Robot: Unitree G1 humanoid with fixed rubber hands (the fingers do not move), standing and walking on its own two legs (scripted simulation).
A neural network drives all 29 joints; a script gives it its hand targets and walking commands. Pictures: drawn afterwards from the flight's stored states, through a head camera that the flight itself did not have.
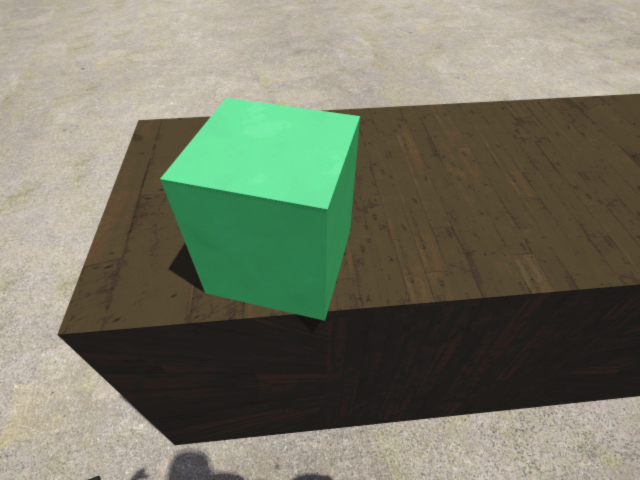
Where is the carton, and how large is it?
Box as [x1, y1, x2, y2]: [160, 98, 359, 320]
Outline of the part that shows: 226,98 160,178 203,288 206,293 324,320 349,233 359,116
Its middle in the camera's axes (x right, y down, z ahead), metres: -0.07 -0.04 +0.61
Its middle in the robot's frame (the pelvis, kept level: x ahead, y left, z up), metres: +0.50 +0.08 +0.04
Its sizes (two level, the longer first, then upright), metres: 0.210 0.200 0.250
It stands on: a pedestal, 0.66 m high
